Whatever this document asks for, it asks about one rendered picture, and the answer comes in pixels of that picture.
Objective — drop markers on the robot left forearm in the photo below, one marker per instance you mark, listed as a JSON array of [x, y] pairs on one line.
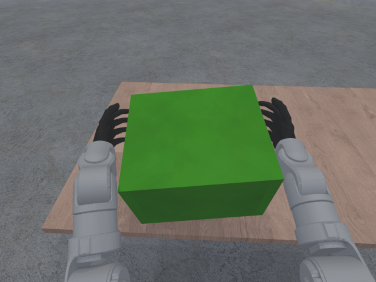
[[95, 221]]

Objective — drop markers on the right robot hand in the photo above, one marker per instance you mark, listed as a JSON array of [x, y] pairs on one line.
[[281, 125]]

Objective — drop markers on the robot right forearm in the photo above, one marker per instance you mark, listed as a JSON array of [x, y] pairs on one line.
[[318, 226]]

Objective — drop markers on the left robot hand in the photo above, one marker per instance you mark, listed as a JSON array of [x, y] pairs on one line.
[[105, 131]]

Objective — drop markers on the carton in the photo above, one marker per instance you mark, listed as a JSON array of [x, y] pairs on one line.
[[197, 154]]

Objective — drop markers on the table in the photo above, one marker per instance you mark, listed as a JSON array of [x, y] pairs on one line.
[[338, 129]]

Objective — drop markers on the robot right upper arm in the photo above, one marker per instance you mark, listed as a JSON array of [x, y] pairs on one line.
[[333, 269]]

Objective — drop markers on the robot left upper arm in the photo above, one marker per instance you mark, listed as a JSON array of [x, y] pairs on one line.
[[110, 272]]

